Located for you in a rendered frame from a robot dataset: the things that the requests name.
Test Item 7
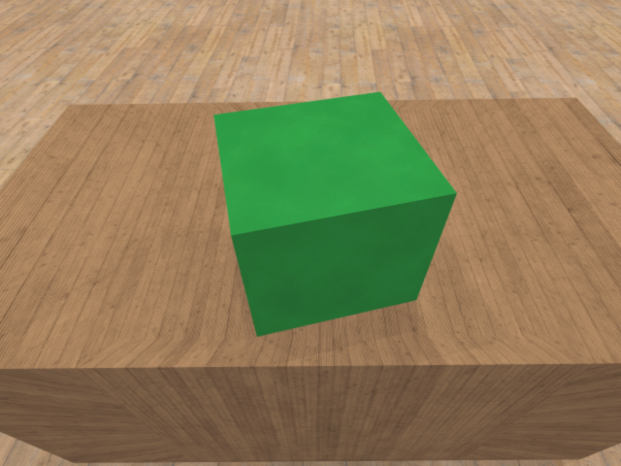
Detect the pedestal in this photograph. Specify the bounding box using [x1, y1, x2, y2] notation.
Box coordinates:
[0, 98, 621, 463]

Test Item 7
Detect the carton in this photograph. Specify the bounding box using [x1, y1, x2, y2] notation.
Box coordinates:
[213, 92, 457, 337]

